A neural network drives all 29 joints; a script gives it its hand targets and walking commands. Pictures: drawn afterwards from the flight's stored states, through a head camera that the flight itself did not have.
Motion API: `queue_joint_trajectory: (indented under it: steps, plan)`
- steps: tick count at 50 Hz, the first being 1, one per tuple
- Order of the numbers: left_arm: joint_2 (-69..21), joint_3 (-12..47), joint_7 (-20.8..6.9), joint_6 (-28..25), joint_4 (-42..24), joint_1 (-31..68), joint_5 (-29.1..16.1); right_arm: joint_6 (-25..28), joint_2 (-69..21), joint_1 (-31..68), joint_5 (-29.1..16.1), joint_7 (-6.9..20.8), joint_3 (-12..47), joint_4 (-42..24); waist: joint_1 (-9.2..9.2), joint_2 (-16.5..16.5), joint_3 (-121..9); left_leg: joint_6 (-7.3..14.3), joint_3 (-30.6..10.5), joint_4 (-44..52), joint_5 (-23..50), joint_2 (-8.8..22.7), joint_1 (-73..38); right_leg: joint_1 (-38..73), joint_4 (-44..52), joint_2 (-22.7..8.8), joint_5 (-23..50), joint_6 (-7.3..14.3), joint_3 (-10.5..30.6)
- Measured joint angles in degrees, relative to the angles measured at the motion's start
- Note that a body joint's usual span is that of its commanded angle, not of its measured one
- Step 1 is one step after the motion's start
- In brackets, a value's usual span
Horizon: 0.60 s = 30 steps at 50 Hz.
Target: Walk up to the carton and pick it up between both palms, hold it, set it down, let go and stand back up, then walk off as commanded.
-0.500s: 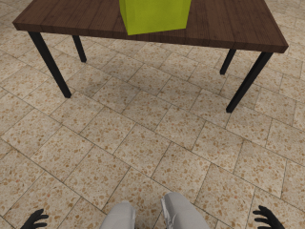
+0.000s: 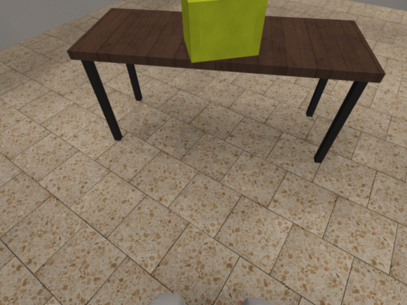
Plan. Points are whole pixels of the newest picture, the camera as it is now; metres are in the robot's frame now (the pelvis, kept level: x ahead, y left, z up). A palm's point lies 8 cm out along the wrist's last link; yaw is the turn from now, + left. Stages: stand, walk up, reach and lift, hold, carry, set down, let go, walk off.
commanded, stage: walk off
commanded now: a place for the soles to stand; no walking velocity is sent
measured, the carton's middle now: (220, 20) +1.19 -0.03 +0.02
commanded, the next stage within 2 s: stand in 1.72 s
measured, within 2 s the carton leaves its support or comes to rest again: neither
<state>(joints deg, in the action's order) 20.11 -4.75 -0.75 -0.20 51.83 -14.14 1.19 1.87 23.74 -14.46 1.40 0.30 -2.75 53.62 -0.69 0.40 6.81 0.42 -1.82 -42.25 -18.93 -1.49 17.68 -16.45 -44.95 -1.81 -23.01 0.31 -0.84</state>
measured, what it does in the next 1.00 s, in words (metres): shifts its weight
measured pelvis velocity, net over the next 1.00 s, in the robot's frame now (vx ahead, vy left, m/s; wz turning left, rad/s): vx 0.06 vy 0.01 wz -0.07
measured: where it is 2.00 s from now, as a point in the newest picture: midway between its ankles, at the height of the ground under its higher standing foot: outside the picture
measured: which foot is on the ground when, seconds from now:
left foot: down 0.00-1.00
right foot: down 0.00-1.00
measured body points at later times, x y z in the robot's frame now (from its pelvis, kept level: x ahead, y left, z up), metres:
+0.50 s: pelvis +0.02 +0.03 +0.00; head +0.03 +0.04 +0.45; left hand +0.06 +0.35 -0.13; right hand +0.12 -0.30 -0.10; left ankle +0.10 +0.13 -0.71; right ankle +0.02 -0.10 -0.69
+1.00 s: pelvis +0.06 +0.01 +0.01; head +0.08 +0.01 +0.45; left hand +0.18 +0.31 -0.11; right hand +0.14 -0.32 -0.10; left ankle +0.10 +0.13 -0.71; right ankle +0.04 -0.09 -0.71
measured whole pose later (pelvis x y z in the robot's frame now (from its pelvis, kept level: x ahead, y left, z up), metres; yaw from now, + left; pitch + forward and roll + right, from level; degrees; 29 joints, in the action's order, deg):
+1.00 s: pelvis +0.06 +0.01 +0.01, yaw -4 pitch -3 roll +0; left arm 20.3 -4.4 -1.1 0.0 52.4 -8.1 1.0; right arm 3.2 23.1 -9.2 0.0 -1.3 -1.0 53.8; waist -0.5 -0.2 6.9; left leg -0.3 0.3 -40.6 -18.6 0.7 18.6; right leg -13.8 -40.6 0.5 -23.3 2.0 -3.1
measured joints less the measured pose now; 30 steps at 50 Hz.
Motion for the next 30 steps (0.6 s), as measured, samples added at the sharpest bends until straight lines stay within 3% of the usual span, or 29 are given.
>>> queue_joint_trajectory:
  steps: [4,7,9,12,16,18,21,24,30]
  plan:
    - [1.82,-0.78,-0.63,0.67,1.23,-0.10,-0.54,0.91,-0.19,-0.53,0.52,-0.11,0.20,-1.06,0.91,-1.24,-1.94,0.02,1.04,0.63,0.82,0.18,0.77,-2.47,-4.73,1.45,-3.82,0.41,1.63]
    - [3.01,-1.54,-1.10,-0.12,1.21,-1.36,-0.75,0.63,0.25,0.28,0.59,-0.14,0.27,-1.34,0.43,-1.88,-3.02,-0.66,2.60,1.07,0.85,1.22,1.00,-0.56,-0.09,1.58,-3.42,1.16,0.49]
    - [2.98,-2.12,-1.22,-0.60,1.10,-2.17,-0.29,0.06,1.12,0.58,0.60,-0.25,0.00,-1.73,0.34,-0.53,-3.30,-0.57,1.90,-1.87,-2.26,2.53,2.30,-0.15,1.42,3.05,-0.22,1.55,-0.16]
    - [2.35,-2.05,-0.63,-0.96,1.14,-3.29,0.30,-0.40,1.89,0.54,0.43,-0.41,-0.50,-1.08,-0.42,0.64,-3.87,0.43,-0.73,-9.63,-8.47,1.32,5.59,0.23,1.83,3.65,0.36,1.60,-0.92]
    - [1.48,-0.73,-0.02,-1.19,1.36,-4.11,0.06,0.39,2.47,1.17,-0.28,-0.16,-0.45,-0.95,-1.55,1.30,-2.63,1.11,1.18,-9.95,-10.03,1.98,7.04,2.33,3.62,2.93,0.54,0.83,-0.90]
    - [1.60,-0.21,-0.19,-0.84,1.08,-4.60,-0.11,0.93,2.38,1.61,-0.37,0.02,-0.47,-1.25,-1.82,0.96,-1.97,1.57,2.40,-4.07,-7.80,2.42,5.52,2.59,2.80,2.16,-0.24,0.16,-0.62]
    - [1.92,0.14,-0.28,0.24,1.36,-4.34,-0.43,1.65,1.75,2.45,0.05,-0.30,-0.70,-1.89,-1.86,-0.72,-0.66,1.52,4.28,-0.66,4.40,1.38,4.19,1.31,-1.84,1.01,-2.53,-0.22,1.86]
    - [2.23,-0.08,-0.40,1.17,2.22,-3.45,-0.88,1.97,0.41,3.21,0.38,-0.51,-0.19,-2.12,-1.29,-2.39,-0.35,1.53,5.51,-1.08,2.75,0.83,3.98,-1.75,-7.92,2.22,-7.29,0.84,5.32]
    - [2.48,-0.61,-1.20,0.78,2.42,-2.01,-0.43,1.40,-0.04,4.65,0.50,-0.57,0.08,-1.00,-1.18,-2.44,0.24,1.00,7.37,2.18,3.35,2.61,2.60,-2.52,-4.04,1.09,-5.90,1.38,0.95]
